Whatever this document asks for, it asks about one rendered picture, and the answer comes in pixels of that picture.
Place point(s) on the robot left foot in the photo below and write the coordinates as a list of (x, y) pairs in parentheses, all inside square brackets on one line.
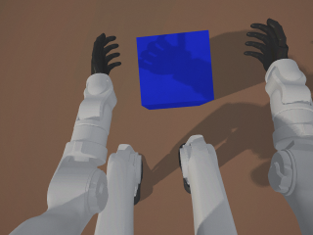
[(138, 193)]

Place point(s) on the robot left upper arm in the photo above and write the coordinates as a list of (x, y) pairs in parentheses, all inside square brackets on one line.
[(75, 195)]

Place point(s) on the robot left forearm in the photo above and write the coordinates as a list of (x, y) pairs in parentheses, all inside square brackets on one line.
[(87, 146)]

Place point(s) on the robot right forearm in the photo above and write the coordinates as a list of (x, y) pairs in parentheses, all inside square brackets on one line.
[(291, 106)]

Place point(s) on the robot right hand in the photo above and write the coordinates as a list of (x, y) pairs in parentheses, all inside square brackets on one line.
[(275, 43)]

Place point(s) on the robot right foot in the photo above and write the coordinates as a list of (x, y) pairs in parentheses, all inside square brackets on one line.
[(186, 185)]

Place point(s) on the carton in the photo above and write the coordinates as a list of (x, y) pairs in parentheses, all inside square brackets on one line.
[(175, 70)]

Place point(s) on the robot foot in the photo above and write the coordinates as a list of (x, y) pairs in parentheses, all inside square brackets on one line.
[(186, 185), (138, 193)]

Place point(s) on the robot left hand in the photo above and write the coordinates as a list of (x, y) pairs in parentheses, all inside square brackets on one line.
[(99, 61)]

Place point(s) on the robot right upper arm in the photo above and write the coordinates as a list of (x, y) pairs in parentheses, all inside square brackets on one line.
[(291, 174)]

